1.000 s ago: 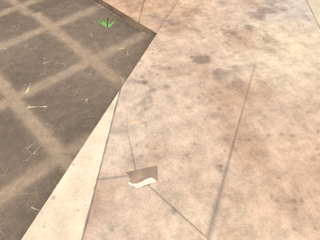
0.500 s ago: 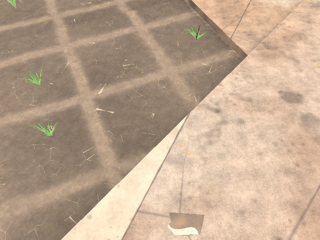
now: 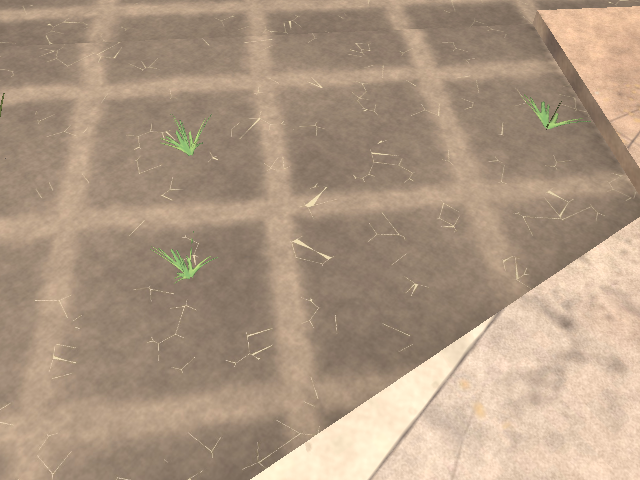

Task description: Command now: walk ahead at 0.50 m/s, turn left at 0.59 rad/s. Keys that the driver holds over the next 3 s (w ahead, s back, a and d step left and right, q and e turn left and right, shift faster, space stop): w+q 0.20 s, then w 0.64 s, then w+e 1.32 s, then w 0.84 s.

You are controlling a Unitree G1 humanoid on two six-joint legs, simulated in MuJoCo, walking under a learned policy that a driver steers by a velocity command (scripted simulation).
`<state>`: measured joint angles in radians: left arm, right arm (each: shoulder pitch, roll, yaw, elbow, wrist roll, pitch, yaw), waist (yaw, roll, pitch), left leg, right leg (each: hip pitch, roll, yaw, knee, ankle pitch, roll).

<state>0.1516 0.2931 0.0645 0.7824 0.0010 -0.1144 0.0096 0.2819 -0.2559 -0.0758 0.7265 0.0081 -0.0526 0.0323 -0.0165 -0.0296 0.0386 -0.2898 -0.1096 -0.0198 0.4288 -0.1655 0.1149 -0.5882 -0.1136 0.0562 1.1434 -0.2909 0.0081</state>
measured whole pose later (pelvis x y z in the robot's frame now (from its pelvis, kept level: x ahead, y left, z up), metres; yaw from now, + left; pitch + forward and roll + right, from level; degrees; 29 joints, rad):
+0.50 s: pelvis +0.28 -0.04 +0.00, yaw +13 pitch +2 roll -1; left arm 0.24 0.26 0.06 0.77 0.00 -0.11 -0.03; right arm 0.30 -0.28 -0.06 0.74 0.01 -0.05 -0.01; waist 0.01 0.03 0.01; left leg -0.47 0.00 -0.08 1.13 -0.36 0.04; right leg -0.29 0.06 -0.02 0.43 -0.17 -0.05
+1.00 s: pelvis +0.52 +0.12 -0.11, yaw +10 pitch +4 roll -2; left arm 0.47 0.28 0.06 0.87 -0.04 -0.06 0.01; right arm 0.08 -0.25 -0.05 0.73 0.01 -0.09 0.07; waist 0.10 -0.01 -0.01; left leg -0.43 0.03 0.00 0.59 -0.25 0.02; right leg -0.37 -0.02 0.13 1.46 -0.75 0.03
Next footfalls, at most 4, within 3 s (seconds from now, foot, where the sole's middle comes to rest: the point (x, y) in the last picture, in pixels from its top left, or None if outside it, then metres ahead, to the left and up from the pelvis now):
0.32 right None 0.37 -0.12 -0.78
0.94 left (204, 440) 0.58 0.25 -0.88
1.44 right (284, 312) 0.91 0.08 -0.88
1.90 left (232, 226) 1.20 0.23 -0.88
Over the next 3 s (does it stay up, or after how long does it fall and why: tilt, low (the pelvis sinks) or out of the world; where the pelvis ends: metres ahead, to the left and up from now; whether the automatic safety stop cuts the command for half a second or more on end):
stays up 1.52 -0.11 -0.12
